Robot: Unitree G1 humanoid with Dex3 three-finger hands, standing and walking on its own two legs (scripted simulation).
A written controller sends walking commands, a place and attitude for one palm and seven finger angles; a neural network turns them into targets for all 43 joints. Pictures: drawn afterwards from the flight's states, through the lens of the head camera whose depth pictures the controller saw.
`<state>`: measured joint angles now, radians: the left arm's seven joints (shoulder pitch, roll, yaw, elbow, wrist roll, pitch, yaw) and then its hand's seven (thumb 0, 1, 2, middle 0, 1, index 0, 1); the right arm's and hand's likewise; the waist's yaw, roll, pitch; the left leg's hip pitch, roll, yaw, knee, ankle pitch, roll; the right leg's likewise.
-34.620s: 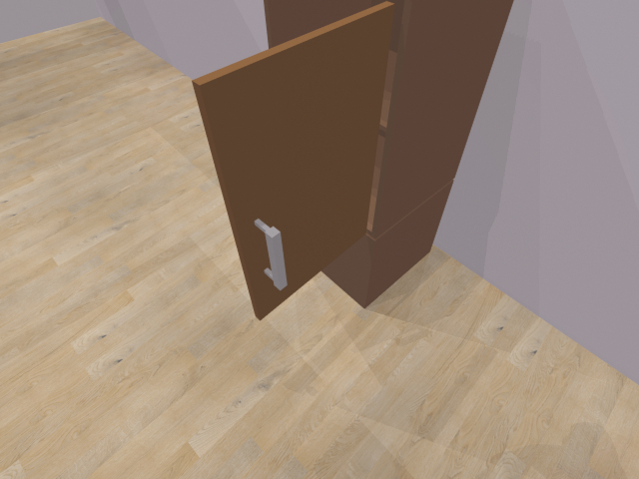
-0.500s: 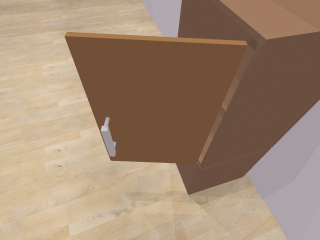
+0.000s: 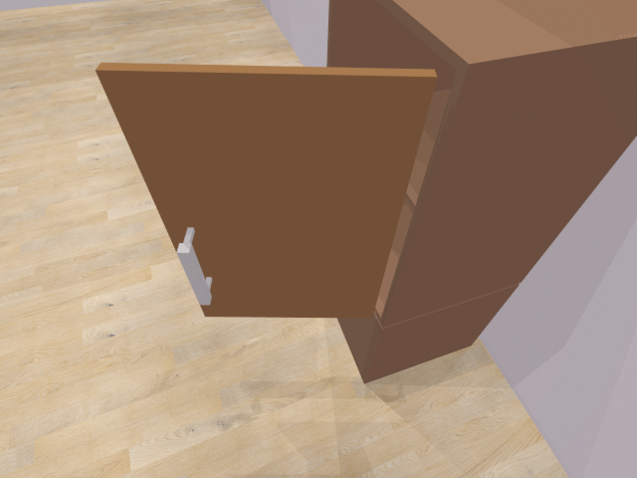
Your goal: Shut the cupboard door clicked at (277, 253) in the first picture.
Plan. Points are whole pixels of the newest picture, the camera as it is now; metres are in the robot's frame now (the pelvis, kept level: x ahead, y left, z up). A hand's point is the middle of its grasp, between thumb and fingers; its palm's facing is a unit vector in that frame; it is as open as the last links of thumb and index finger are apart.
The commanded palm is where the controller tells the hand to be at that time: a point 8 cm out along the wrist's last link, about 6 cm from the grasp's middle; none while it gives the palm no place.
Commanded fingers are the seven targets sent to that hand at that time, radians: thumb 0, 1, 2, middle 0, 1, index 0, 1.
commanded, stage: come to a stop and stand still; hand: left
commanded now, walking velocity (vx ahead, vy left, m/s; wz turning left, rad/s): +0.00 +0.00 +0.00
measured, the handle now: (198, 268) +0.46 +0.25 -0.11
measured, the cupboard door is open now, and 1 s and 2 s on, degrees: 71 71 71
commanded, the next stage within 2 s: look again from close up in 0.36 s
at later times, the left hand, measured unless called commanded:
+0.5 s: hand out of the picture -0.05 +0.17 -0.17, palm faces +0.04 -0.98 -0.18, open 7.4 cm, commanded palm none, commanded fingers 0.00 0.90 0.90 -0.20 -0.30 -0.20 -0.30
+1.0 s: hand out of the picture +0.01 +0.21 -0.17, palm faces +0.03 -0.98 -0.19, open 7.4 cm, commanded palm none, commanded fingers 0.00 0.90 0.90 -0.20 -0.30 -0.20 -0.30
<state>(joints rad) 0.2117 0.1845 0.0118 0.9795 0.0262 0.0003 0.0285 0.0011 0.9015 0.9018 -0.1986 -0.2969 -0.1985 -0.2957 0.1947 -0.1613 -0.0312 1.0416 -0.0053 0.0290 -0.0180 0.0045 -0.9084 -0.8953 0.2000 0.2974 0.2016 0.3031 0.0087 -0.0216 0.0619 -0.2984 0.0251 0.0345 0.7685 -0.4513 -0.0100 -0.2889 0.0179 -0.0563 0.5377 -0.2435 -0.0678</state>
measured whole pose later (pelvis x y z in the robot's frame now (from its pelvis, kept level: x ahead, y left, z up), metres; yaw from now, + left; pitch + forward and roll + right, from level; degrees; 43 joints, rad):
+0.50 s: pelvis -0.01 +0.01 +0.01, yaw +0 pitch +0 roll +0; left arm 0.35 0.14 -0.01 1.13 0.01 -0.01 0.04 0.00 0.90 0.90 -0.20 -0.30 -0.20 -0.30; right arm 0.32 -0.12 0.02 1.11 -0.01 0.00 -0.02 0.01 -0.91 -0.90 0.20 0.30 0.20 0.30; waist 0.02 0.00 0.04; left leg -0.19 0.01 0.04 0.46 -0.26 0.01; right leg -0.25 0.03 -0.06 0.41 -0.17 -0.04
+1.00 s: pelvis -0.01 +0.04 +0.01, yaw +1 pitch -2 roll +0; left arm 0.29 0.16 -0.01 1.07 0.01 -0.01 0.04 0.01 0.92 0.90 -0.20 -0.30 -0.20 -0.30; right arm 0.32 -0.14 0.02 1.08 -0.01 -0.02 -0.02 0.00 -0.91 -0.90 0.20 0.30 0.20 0.30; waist -0.01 -0.01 0.01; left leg -0.15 -0.04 0.05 0.44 -0.26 0.06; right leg -0.22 -0.02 -0.04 0.44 -0.18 0.00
